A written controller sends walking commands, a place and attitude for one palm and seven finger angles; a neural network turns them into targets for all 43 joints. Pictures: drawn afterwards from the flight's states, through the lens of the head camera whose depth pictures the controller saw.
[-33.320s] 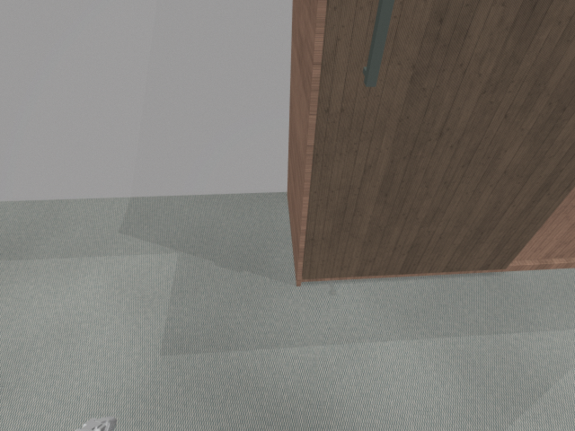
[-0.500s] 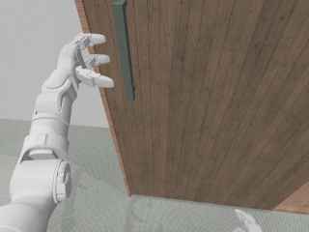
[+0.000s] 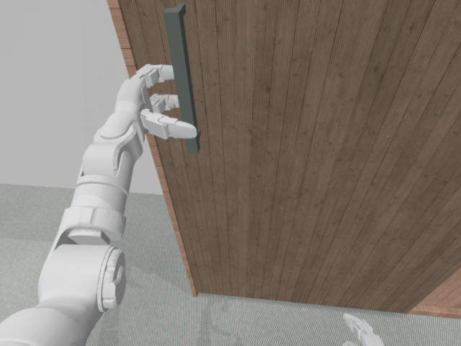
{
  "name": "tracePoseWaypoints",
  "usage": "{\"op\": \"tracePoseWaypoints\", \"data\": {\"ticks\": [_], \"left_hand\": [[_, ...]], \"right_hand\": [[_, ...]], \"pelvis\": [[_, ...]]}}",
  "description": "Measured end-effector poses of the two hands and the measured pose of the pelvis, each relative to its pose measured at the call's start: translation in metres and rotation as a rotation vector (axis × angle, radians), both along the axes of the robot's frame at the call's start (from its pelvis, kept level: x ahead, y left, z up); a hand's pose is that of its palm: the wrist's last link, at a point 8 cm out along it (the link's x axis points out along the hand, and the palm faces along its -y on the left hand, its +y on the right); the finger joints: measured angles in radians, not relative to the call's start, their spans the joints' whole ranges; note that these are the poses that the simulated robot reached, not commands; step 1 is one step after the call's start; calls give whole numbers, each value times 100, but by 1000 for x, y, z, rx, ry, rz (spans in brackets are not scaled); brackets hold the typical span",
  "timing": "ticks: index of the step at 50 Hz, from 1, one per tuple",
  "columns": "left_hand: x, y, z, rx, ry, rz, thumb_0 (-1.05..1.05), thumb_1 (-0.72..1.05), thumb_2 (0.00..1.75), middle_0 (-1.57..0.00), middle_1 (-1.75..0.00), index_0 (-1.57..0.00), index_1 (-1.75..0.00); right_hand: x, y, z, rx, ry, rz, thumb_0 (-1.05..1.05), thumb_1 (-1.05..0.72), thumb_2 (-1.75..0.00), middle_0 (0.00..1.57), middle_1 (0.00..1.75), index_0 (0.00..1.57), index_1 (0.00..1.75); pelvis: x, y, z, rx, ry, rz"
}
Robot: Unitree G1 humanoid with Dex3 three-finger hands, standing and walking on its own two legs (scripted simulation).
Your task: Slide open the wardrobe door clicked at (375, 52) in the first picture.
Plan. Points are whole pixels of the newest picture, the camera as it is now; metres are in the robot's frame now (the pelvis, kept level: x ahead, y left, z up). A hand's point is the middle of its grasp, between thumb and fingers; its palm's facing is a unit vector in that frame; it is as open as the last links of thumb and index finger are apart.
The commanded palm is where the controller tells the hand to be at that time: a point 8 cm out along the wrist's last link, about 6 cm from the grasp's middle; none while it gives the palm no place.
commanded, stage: feel for the door with the fingertips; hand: left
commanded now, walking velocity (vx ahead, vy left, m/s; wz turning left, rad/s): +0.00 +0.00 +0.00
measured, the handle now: (188, 87) +0.48 +0.08 +0.25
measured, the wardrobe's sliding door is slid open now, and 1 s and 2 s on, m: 0.00 0.00 0.00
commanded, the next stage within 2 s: slide the fingers in behind the handle in 0.30 s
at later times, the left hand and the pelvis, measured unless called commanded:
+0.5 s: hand (166, 104) +0.44 +0.12 +0.23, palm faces -0.06 -1.00 +0.00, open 13.5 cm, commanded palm +0.42 +0.17 +0.24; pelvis -0.01 -0.01 +0.00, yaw +1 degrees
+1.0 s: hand (171, 108) +0.43 +0.11 +0.24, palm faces -0.09 -1.00 +0.00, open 14.0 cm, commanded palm +0.41 +0.16 +0.24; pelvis +0.00 +0.00 +0.00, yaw +1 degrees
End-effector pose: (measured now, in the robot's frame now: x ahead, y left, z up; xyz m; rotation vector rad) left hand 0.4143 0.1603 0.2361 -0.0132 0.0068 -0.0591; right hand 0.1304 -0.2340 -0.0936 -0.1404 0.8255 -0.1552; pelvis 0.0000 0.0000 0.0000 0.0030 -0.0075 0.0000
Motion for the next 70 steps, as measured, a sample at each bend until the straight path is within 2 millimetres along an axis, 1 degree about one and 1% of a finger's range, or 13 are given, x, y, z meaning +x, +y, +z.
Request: {"op": "tracePoseWaypoints", "data": {"ticks": [3,8,14,17,23,31,37,45,50,54,66,70], "left_hand": [[-1,7,1,14,-15,20,-1,-50,30,-31,-120,-30,-120],[-4,12,2,18,-34,10,-1,-50,30,-30,-120,-30,-120],[3,10,0,21,-2,-4,-1,-50,30,-30,-120,-30,-120],[7,11,0,6,5,-7,-1,-50,30,-32,-121,-33,-122],[10,13,-1,13,-3,0,-1,-50,30,-37,-125,-37,-125],[7,13,-2,-3,-38,-5,-1,-50,30,-35,-123,-34,-123],[2,11,1,2,-57,-18,-1,-50,30,-32,-121,-31,-121],[-1,6,-6,3,-26,-26,-1,-50,30,-31,-120,-30,-120],[-1,2,-2,8,-45,-26,-1,-50,30,-30,-120,-30,-120],[0,-5,2,10,-48,-37,-1,-50,30,-30,-120,-30,-120],[-7,-19,-3,14,-27,-40,-1,-50,30,-30,-120,-30,-120],[-7,-25,-2,12,-33,-42,-1,-50,30,-30,-120,-30,-120]], "right_hand": [[-4,-3,-1,-5,13,-3,1,-90,-90,20,30,20,30],[-12,-11,-4,-26,49,-1,1,-90,-90,20,30,20,30],[-19,-20,-6,-47,67,-14,1,-90,-90,20,30,20,30],[-23,-23,-7,-54,76,-20,1,-90,-90,20,30,20,30],[-33,-23,-10,-53,90,-22,1,-90,-90,20,30,20,30],[-42,-18,-12,-30,83,-37,1,-90,-90,20,30,20,30],[-37,-14,-10,-22,62,-36,1,-90,-90,20,30,20,30],[-21,-10,-4,-29,28,-18,1,-90,-90,20,30,20,30],[-11,-6,0,-30,7,-5,1,-90,-90,20,30,20,30],[-5,-3,0,-25,4,5,1,-90,-90,20,30,20,30],[0,4,-3,-1,21,17,1,-90,-90,20,30,20,30],[-1,3,-4,-3,26,20,1,-90,-90,20,30,20,30]], "pelvis": [[0,-2,0,0,-3,3],[-1,-4,0,-1,-5,14],[-3,-6,0,-2,5,22],[-3,-6,-1,-2,11,23],[-5,-6,-1,-3,20,24],[-5,-4,-1,-3,14,10],[-5,-2,-1,-4,7,4],[-5,1,-1,-5,6,7],[-4,3,-1,-5,5,9],[-2,4,-1,-5,6,11],[1,4,0,-2,-8,11],[0,2,0,-1,-9,11]]}}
